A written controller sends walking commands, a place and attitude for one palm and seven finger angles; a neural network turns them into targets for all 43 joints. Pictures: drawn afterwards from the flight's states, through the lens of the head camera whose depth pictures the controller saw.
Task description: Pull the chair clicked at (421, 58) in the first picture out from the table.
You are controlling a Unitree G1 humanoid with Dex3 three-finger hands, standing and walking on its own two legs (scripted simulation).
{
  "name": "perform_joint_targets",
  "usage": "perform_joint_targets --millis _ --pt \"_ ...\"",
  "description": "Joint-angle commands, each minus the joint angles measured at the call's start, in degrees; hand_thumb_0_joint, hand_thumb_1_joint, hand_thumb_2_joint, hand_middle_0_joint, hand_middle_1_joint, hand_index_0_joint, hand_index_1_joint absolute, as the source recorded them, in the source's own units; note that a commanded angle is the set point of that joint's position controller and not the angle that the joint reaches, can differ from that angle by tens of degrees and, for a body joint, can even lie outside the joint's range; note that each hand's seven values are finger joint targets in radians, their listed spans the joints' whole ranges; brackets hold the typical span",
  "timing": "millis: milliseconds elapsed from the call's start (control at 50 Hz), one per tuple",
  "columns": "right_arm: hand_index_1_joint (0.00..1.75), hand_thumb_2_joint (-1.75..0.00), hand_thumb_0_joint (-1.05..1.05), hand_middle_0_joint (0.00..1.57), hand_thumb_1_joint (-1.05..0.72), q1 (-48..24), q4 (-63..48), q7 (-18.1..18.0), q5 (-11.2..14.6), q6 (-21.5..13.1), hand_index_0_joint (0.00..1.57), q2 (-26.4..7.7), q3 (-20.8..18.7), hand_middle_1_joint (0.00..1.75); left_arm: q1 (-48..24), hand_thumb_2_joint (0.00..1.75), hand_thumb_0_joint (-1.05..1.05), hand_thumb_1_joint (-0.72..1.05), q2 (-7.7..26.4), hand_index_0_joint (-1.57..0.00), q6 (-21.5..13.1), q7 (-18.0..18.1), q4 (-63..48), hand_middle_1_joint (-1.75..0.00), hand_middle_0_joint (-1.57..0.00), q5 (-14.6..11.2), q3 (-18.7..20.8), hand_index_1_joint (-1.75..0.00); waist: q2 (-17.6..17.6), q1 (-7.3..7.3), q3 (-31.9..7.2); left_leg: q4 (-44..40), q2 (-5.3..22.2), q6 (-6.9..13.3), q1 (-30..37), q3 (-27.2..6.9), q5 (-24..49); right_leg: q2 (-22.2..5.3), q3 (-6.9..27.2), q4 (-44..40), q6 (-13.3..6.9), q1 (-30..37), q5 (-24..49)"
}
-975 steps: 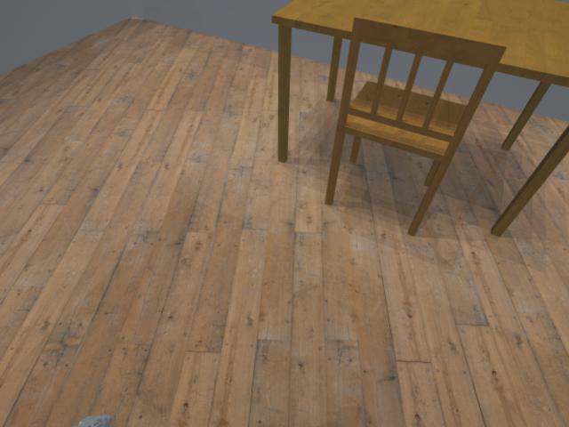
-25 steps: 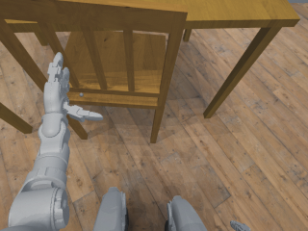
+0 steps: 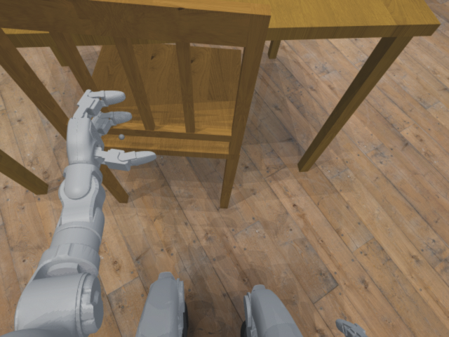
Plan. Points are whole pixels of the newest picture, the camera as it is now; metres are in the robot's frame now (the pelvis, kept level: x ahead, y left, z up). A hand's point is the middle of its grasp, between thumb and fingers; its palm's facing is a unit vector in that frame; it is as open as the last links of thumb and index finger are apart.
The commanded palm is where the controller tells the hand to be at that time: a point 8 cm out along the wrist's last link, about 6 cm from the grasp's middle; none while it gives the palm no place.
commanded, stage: hook a spindle and tug to test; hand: left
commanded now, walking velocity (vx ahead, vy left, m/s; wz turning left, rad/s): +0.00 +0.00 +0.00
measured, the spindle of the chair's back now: (138, 89) +0.56 +0.15 +0.03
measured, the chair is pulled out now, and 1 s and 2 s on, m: -0.08 -0.08 -0.08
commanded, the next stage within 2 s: open the thumb and straighten the fingers in 0.96 s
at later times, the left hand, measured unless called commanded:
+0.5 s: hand (119, 142) +0.45 +0.17 +0.03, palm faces +0.08 -1.00 -0.03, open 4.6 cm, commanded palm +0.41 +0.21 +0.03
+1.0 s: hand (121, 160) +0.41 +0.17 +0.03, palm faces +0.07 -1.00 -0.04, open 4.4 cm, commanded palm +0.38 +0.21 +0.03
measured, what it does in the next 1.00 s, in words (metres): stands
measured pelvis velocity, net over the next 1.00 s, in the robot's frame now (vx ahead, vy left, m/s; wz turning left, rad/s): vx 0.00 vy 0.00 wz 0.01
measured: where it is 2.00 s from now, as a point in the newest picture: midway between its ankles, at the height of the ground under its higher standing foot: outside the picture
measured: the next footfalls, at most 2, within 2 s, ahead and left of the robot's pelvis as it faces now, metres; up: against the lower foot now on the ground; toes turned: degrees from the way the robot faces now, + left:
none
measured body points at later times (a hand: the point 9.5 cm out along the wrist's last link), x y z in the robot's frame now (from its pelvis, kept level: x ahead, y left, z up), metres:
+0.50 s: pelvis +0.00 +0.00 +0.00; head +0.14 +0.02 +0.43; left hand +0.44 +0.23 +0.03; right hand +0.07 -0.26 -0.12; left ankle +0.07 +0.12 -0.61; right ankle -0.01 -0.13 -0.61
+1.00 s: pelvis +0.00 +0.00 +0.01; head +0.12 +0.01 +0.44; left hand +0.40 +0.22 +0.03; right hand +0.11 -0.25 -0.12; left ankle +0.07 +0.12 -0.61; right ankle -0.01 -0.13 -0.61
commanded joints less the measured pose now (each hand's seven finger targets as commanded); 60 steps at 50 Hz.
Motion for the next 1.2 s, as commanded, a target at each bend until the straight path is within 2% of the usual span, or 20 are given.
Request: perform_joint_targets --millis 0,120,140,160,240,280,300,540,600,640,700,720,760,820,860,920,1040,1060,1100,1180 --pt "0.30 -0.90 0.00 0.20 -0.90 6.73 -3.73 -0.79 -0.06 -0.91 0.20 -9.07 -3.25 0.30 -18.51 0.61 0.00 0.23 10.99 -0.50 -3.68 -0.01 -10.29 -1.45 -0.50 -0.79 2.16 -1.45 1.59 -1.35 -26.18 -5.63 -2.41 1.61 28.82 -0.69 15.15 1.66 -0.10 -11.53 -1.29 3.15 20.69" --pt "0.30 -0.90 0.00 0.20 -0.90 6.73 -3.89 -0.88 -0.11 -1.08 0.20 -9.04 -3.35 0.30 -19.80 0.76 0.00 0.56 11.77 -0.50 -4.62 -0.27 -13.01 -1.45 -0.50 -0.87 2.48 -1.45 4.02 -0.86 -28.14 -5.65 -2.35 1.46 30.80 -0.86 16.10 1.72 -0.05 -11.17 -1.48 2.92 20.72" --pt "0.30 -0.90 0.00 0.20 -0.90 6.77 -3.74 -0.80 -0.13 -1.18 0.20 -8.83 -3.38 0.30 -20.19 0.78 0.00 0.62 10.15 -0.50 -4.57 -0.34 -13.67 -1.45 -0.50 -1.13 1.42 -1.45 3.94 -1.43 -28.65 -5.56 -2.36 1.59 31.57 -0.77 16.82 1.74 -0.11 -11.44 -1.38 3.09 21.52" --pt "0.30 -0.90 0.00 0.20 -0.90 6.89 -3.72 -0.90 -0.09 -1.16 0.20 -9.02 -3.53 0.30 -19.12 0.80 0.00 0.68 11.28 -0.50 -4.52 -0.41 -13.67 -1.45 -0.50 -1.26 2.36 -1.45 2.81 -1.01 -28.86 -5.51 -2.31 1.53 31.09 -0.70 16.89 1.74 0.04 -11.48 -1.38 4.04 21.93" --pt "0.30 -0.90 0.00 0.20 -0.90 6.97 -3.43 -0.82 0.07 -1.11 0.20 -9.10 -3.43 0.30 -18.12 0.90 0.00 0.90 9.77 -0.50 -3.69 -0.57 -11.52 -1.45 -0.50 -1.22 1.18 -1.45 2.63 -1.38 -26.75 -5.92 -2.30 1.47 30.89 -1.04 15.77 1.82 -0.39 -11.80 -1.41 2.35 20.34" --pt "0.30 -0.90 0.00 0.20 -0.90 7.20 -3.17 -1.02 0.00 -1.26 0.20 -9.33 -3.35 0.30 -19.75 0.90 0.00 0.90 10.95 -0.50 -3.72 -0.46 -11.03 -1.45 -0.50 -1.35 1.97 -1.45 1.77 -1.76 -26.11 -5.83 -2.35 1.69 29.68 -1.12 14.85 1.80 -0.27 -11.76 -1.37 2.52 19.76" --pt "0.30 -0.90 0.00 0.20 -0.90 6.93 -3.55 -0.99 0.02 -1.25 0.20 -9.30 -3.41 0.30 -19.22 0.90 0.00 0.90 11.55 -0.50 -4.03 -0.36 -12.58 -1.45 -0.50 -1.21 2.54 -1.45 3.25 -0.81 -27.83 -6.03 -2.38 1.49 30.62 -0.96 15.24 1.72 -0.24 -11.60 -1.45 2.95 19.78" --pt "0.30 -0.90 0.00 0.20 -0.90 5.38 -5.13 -0.64 0.45 -1.40 0.20 -8.60 -3.67 0.30 -11.56 0.90 0.00 0.90 6.73 -0.50 -4.26 0.36 -19.38 -1.45 -0.50 -1.96 -1.09 -1.45 3.76 -0.01 -27.83 -7.64 -2.20 1.02 34.61 -1.20 17.67 1.77 -0.86 -12.07 -1.64 3.46 21.30" --pt "0.30 -0.90 0.00 0.20 -0.90 5.29 -4.75 -0.79 0.52 -1.60 0.20 -8.77 -3.60 0.30 -11.05 0.90 0.00 0.90 6.92 -0.50 -3.96 0.79 -17.73 -1.45 -0.50 -1.93 -0.85 -1.45 0.68 -0.57 -25.37 -7.57 -2.28 1.28 31.88 -1.27 15.14 1.76 -0.79 -12.41 -1.40 3.32 19.76" --pt "0.30 -0.90 0.00 0.20 -0.90 4.85 -4.89 -0.88 0.52 -1.65 0.20 -8.61 -3.43 0.30 -11.90 0.90 0.00 0.90 6.80 -0.50 -4.23 0.91 -17.89 -1.45 -0.50 -1.52 -1.31 -1.45 1.44 -0.49 -24.16 -7.85 -2.36 1.22 31.45 -1.29 13.32 1.67 -0.78 -12.53 -1.46 2.68 17.97" --pt "0.30 -0.90 0.00 0.20 -0.90 4.57 -5.17 -0.93 0.45 -2.13 0.20 -8.53 -3.55 0.30 -12.16 0.90 0.00 0.90 6.05 -0.50 -4.82 1.09 -20.65 -1.45 -0.50 -1.65 -2.01 -1.45 4.52 -0.01 -26.43 -8.10 -2.20 0.91 35.40 -1.66 14.88 1.62 -0.95 -12.34 -1.81 1.64 18.03" --pt "0.30 -0.90 0.00 0.20 -0.90 4.37 -5.38 -0.88 0.45 -2.17 0.20 -8.50 -3.51 0.30 -10.31 0.90 0.00 0.90 6.01 -0.50 -4.70 1.16 -20.42 -1.45 -0.50 -1.78 -1.84 -1.45 3.68 0.49 -26.40 -8.25 -2.27 0.85 34.93 -1.71 14.71 1.65 -0.98 -12.36 -1.83 2.44 18.01" --pt "0.30 -0.90 0.00 0.20 -0.90 4.04 -5.27 -0.94 0.49 -2.24 0.20 -8.41 -3.44 0.30 -10.14 0.90 0.00 0.90 5.22 -0.50 -4.39 1.09 -19.36 -1.45 -0.50 -1.86 -2.53 -1.45 1.79 -0.20 -24.84 -7.89 -2.35 1.16 32.83 -1.31 13.74 1.60 -0.79 -12.71 -1.57 2.74 18.13" --pt "0.30 -0.90 0.00 0.20 -0.90 3.61 -6.02 -0.94 0.62 -2.47 0.20 -8.41 -3.52 0.30 -6.72 0.90 0.00 0.90 6.38 -0.50 -4.44 0.74 -21.42 -1.45 -0.50 -2.31 -1.15 -1.45 2.19 1.33 -26.78 -8.03 -2.45 1.10 33.32 -1.00 15.28 1.53 -0.56 -12.27 -1.71 4.66 19.68" --pt "0.30 -0.90 0.00 0.20 -0.90 3.24 -6.38 -0.80 0.77 -2.45 0.20 -8.06 -3.44 0.30 -5.09 0.90 0.00 0.90 3.77 -0.50 -3.84 0.44 -21.55 -1.45 -0.50 -2.45 -3.48 -1.45 1.11 0.79 -25.48 -8.21 -2.51 1.20 32.87 -0.83 14.75 1.54 -0.72 -12.71 -1.56 4.67 19.61" --pt "0.30 -0.90 0.00 0.20 -0.90 3.27 -6.16 -1.06 0.87 -2.50 0.20 -8.27 -3.32 0.30 -5.99 0.90 0.00 0.90 5.57 -0.50 -3.68 0.67 -21.20 -1.45 -0.50 -2.60 -2.03 -1.45 0.03 0.68 -23.81 -7.98 -2.60 1.32 30.96 -0.87 13.00 1.54 -0.37 -12.84 -1.43 4.59 18.61" --pt "0.30 -0.90 0.00 0.20 -0.90 2.97 -5.61 -1.52 0.70 -3.45 0.20 -8.12 -3.28 0.30 -6.69 0.90 0.00 0.90 5.32 -0.50 -4.57 0.25 -21.04 -1.45 -0.50 -2.71 -2.25 -1.45 0.46 0.44 -24.01 -7.12 -2.68 1.38 30.23 -0.60 12.69 1.47 -0.01 -12.56 -1.45 4.18 18.41" --pt "0.30 -0.90 0.00 0.20 -0.90 3.17 -5.48 -1.37 0.59 -3.34 0.20 -8.32 -3.26 0.30 -6.58 0.84 0.00 0.78 6.55 -0.50 -4.24 0.24 -19.95 -1.45 -0.50 -0.83 -2.89 -1.45 0.34 0.40 -23.44 -6.98 -2.63 1.55 29.53 -0.47 12.09 1.49 0.08 -12.42 -1.38 3.64 18.05" --pt "0.30 -0.90 0.00 0.20 -0.90 3.28 -5.53 -1.34 0.63 -3.13 0.20 -8.51 -3.23 0.30 -8.57 0.73 0.00 0.54 6.85 -0.50 -3.98 0.25 -19.53 -1.45 -0.50 -0.62 -2.50 -1.45 1.23 0.16 -23.32 -6.89 -2.69 1.51 29.41 -0.62 11.06 1.45 0.00 -12.42 -1.49 2.83 16.76" --pt "0.30 -0.90 0.00 0.20 -0.90 3.19 -5.79 -1.78 0.81 -3.51 0.20 -8.57 -3.29 0.30 -9.43 0.49 0.00 0.05 7.63 -0.50 -3.99 -0.25 -21.39 -1.45 -0.50 -2.38 -1.33 -1.45 2.21 0.61 -25.79 -6.96 -2.73 1.49 30.66 -0.60 12.48 1.55 0.30 -12.52 -1.61 4.44 17.91"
